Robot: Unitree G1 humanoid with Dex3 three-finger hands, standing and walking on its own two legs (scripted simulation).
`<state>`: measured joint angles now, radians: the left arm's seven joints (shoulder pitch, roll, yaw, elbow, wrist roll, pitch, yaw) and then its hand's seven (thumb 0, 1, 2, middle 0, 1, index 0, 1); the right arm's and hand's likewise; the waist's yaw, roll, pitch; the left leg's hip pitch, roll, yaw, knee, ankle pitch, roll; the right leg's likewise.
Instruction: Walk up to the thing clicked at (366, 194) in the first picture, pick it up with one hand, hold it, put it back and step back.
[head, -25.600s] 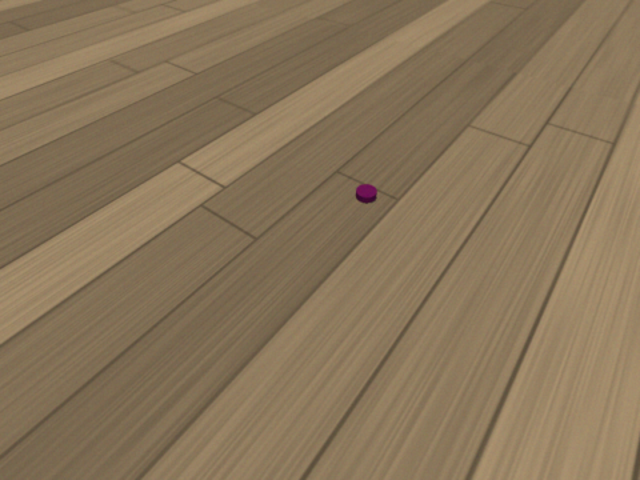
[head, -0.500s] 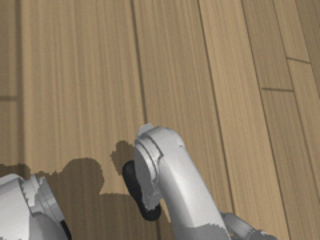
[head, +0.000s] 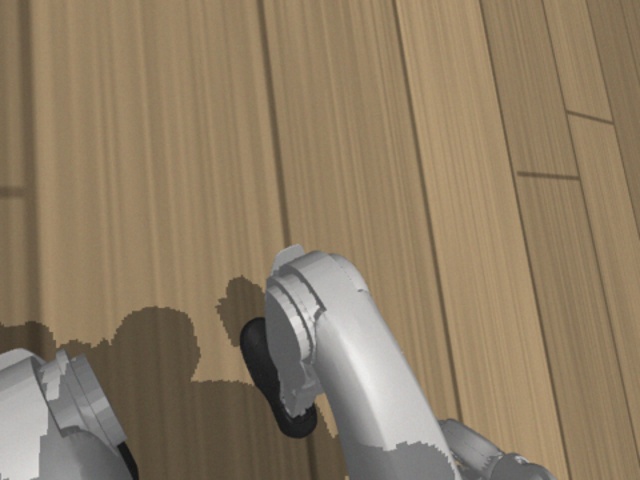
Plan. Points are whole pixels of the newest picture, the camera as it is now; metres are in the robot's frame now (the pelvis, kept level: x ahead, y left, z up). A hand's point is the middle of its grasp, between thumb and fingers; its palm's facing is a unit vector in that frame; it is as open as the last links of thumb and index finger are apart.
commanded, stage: open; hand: left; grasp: from above
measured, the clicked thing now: out of the picture +0.44 +0.31 -0.29
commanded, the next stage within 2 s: withdraw in 0.08 s
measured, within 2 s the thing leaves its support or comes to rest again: neither
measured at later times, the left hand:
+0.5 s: hand out of the picture +0.45 +0.31 -0.21, palm faces -0.29 -0.14 -0.95, open 14.1 cm
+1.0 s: hand out of the picture +0.41 +0.31 -0.12, palm faces -0.49 -0.13 -0.86, open 14.0 cm
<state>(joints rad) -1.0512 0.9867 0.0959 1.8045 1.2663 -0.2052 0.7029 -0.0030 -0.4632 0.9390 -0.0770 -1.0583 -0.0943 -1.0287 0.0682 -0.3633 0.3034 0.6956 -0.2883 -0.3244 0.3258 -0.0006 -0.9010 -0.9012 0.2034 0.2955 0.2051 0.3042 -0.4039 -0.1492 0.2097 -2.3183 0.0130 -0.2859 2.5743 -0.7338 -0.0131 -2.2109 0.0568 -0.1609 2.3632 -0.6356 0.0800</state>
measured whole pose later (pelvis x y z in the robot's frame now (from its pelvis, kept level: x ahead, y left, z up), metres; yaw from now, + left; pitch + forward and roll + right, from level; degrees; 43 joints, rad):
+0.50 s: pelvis +0.00 +0.00 +0.01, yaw +1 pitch +28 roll -14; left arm -0.94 0.88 0.14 1.53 1.25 -0.19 0.66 0.00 -0.50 0.96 -0.09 -1.01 -0.10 -0.99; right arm 0.14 -0.35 0.23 0.72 -0.26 -0.28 0.32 0.00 -0.91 -0.90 0.20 0.30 0.21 0.30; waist -0.35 -0.10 0.12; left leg -2.31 0.01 -0.28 2.54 -0.73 -0.03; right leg -2.21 0.05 -0.16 2.34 -0.64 0.06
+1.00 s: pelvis -0.01 -0.01 +0.04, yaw +7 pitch +31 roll -8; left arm -0.97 0.72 -0.01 1.40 1.22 -0.26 0.28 0.00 -0.52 1.03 -0.09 -1.02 -0.08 -1.03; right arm 0.12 -0.32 0.09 0.69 -0.13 -0.05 0.16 0.00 -0.91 -0.90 0.20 0.29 0.20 0.30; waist -0.24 -0.02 -0.02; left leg -2.27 0.00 -0.16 2.37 -0.66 -0.02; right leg -2.20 0.00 -0.07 2.27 -0.62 0.04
